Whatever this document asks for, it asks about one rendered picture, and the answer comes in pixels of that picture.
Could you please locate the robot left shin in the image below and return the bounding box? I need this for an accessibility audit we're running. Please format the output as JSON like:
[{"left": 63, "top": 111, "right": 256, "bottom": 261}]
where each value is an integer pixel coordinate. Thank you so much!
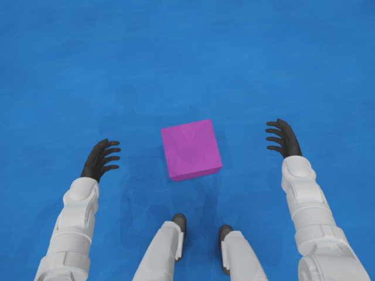
[{"left": 161, "top": 221, "right": 180, "bottom": 230}]

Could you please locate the left robot thigh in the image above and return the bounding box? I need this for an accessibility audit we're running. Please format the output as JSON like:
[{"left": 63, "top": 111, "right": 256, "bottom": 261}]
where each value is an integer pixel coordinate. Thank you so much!
[{"left": 132, "top": 227, "right": 183, "bottom": 281}]

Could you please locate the right robot upper arm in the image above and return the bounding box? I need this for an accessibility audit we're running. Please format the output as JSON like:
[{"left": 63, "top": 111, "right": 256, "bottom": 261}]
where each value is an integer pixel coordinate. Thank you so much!
[{"left": 298, "top": 254, "right": 369, "bottom": 281}]

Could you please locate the robot right forearm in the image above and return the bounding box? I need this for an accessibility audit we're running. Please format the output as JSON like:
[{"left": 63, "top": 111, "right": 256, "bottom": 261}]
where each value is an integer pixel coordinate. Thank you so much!
[{"left": 281, "top": 156, "right": 371, "bottom": 281}]

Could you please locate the robot left forearm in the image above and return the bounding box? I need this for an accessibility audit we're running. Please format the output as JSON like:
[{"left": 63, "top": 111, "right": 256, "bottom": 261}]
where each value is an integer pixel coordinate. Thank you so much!
[{"left": 34, "top": 177, "right": 100, "bottom": 281}]

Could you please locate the carton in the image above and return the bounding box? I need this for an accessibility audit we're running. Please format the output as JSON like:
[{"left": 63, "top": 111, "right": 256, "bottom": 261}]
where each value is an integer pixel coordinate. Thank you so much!
[{"left": 161, "top": 119, "right": 223, "bottom": 181}]

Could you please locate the robot left hand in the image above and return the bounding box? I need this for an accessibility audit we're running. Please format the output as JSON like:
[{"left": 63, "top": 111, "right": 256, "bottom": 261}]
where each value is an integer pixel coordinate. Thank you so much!
[{"left": 80, "top": 139, "right": 121, "bottom": 183}]

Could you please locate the robot right hand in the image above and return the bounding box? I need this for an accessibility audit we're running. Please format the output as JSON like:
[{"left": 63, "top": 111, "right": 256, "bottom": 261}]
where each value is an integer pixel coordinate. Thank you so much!
[{"left": 265, "top": 119, "right": 302, "bottom": 159}]

